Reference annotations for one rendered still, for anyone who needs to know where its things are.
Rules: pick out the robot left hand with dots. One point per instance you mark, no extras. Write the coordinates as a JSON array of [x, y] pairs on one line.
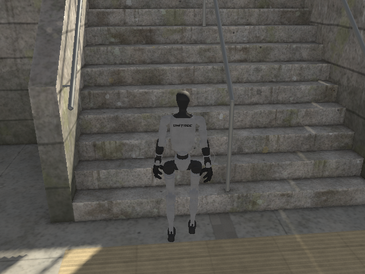
[[156, 171]]

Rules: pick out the right robot thigh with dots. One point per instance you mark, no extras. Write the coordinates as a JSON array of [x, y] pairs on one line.
[[195, 169]]

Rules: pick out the right robot upper arm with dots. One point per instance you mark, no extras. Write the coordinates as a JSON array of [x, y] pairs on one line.
[[202, 131]]

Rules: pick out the left robot upper arm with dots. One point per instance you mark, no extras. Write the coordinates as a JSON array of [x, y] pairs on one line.
[[165, 120]]

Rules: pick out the robot right hand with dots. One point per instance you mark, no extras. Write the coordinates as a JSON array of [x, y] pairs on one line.
[[208, 175]]

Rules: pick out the robot torso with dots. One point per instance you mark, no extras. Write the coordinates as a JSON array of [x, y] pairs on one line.
[[182, 131]]

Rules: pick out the robot left forearm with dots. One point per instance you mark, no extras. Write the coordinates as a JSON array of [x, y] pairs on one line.
[[158, 154]]

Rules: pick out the robot right forearm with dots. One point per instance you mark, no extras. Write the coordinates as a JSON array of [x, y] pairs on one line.
[[206, 156]]

